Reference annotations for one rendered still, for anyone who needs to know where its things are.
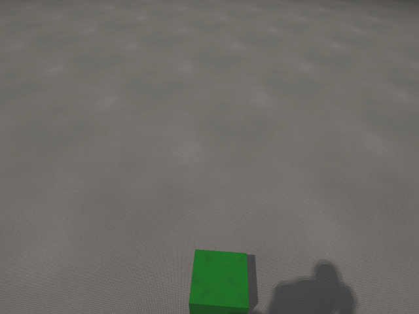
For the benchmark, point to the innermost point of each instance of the carton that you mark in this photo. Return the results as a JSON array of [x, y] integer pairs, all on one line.
[[219, 283]]

